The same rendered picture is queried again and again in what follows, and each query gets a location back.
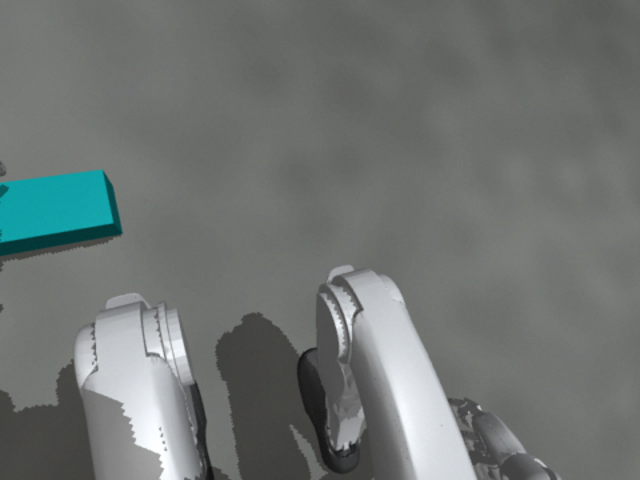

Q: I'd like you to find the right robot foot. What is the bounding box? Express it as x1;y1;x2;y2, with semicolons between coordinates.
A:
297;348;360;474

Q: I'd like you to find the carton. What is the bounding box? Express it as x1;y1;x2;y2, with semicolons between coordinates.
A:
0;170;123;256

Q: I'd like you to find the left robot foot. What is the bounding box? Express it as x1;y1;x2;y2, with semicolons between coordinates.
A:
190;381;214;480

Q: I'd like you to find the right robot arm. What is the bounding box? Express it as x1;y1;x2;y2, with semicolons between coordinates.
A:
499;453;562;480

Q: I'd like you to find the right robot hand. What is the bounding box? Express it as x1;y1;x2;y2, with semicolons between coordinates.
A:
447;398;527;480

